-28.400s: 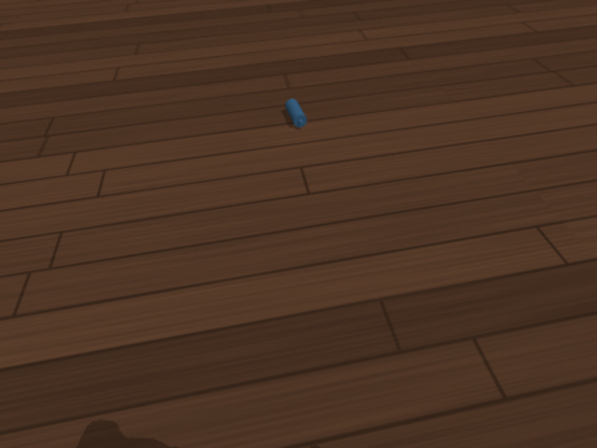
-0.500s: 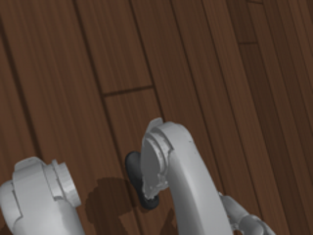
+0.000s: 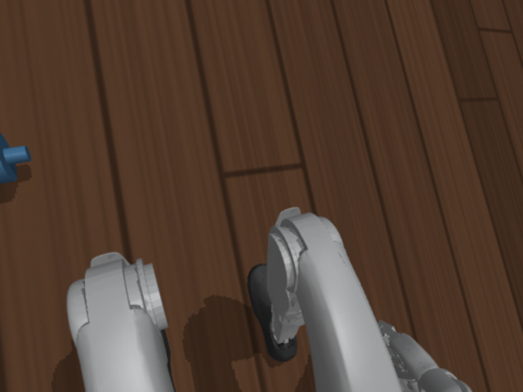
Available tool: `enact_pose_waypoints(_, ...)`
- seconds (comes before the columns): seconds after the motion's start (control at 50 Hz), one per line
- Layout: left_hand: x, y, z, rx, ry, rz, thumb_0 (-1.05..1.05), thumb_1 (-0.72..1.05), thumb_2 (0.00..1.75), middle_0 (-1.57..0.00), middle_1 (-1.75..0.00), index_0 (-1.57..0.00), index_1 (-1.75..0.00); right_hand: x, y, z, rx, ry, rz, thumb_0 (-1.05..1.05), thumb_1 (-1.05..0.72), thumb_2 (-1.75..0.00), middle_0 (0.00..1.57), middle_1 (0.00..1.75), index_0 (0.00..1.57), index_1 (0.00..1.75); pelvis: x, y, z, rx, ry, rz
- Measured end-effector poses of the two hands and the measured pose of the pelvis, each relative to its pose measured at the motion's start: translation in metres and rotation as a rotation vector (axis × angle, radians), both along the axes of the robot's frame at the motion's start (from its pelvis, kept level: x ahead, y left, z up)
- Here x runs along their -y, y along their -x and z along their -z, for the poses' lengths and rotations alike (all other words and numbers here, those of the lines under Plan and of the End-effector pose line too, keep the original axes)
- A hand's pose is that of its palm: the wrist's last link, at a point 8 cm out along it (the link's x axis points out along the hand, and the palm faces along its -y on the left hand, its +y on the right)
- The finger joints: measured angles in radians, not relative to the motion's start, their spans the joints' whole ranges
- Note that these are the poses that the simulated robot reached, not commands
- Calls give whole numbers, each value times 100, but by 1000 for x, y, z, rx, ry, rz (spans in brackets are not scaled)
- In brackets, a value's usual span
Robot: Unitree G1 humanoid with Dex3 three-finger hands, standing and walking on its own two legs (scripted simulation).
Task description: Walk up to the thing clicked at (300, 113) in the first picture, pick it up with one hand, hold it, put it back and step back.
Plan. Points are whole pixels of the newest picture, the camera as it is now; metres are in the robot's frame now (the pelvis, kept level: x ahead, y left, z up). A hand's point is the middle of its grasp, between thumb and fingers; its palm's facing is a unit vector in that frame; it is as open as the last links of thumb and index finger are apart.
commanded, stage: withdraw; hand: left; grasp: from above
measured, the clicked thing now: out of the picture +0.46 +0.42 -0.28
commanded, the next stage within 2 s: go down in 0.44 s
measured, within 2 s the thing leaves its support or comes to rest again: neither
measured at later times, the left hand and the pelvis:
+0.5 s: hand out of the picture +0.44 +0.40 -0.09, palm faces -0.47 -0.16 -0.87, open 14.0 cm; pelvis -0.01 -0.01 +0.04, yaw +4 degrees
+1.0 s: hand out of the picture +0.43 +0.39 -0.19, palm faces -0.54 -0.20 -0.82, open 13.7 cm; pelvis +0.00 -0.01 +0.00, yaw +1 degrees
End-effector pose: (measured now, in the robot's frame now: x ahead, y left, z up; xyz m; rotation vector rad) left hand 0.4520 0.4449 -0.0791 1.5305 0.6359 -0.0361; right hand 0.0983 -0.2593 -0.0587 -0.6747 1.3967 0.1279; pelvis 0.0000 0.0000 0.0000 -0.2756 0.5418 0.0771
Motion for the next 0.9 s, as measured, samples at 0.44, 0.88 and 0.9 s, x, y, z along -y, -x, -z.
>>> enact_pose_waypoints(0.44, 37, 4, -63, -75, 165, 136, 0, -51, 100, -8, -102, -9, -101, 6, -3, -25, 21, 22, 87, 0, -90, -90, 21, 30, 20, 30, 3, 8, -45, -44, -54, -35)
enact_pose_waypoints(0.88, 29, 3, 6, -132, 75, 70, 0, -47, 93, -7, -109, -10, -105, 7, 45, 9, -103, 22, 133, 0, -89, -89, 21, 30, 20, 30, 7, 7, -6, -27, -49, -16)
enact_pose_waypoints(0.9, 31, 4, 14, -146, 98, 76, 0, -47, 93, -7, -109, -11, -106, 7, 44, 8, -108, 26, 123, 0, -89, -89, 21, 30, 20, 30, 6, 7, -5, -22, -47, -16)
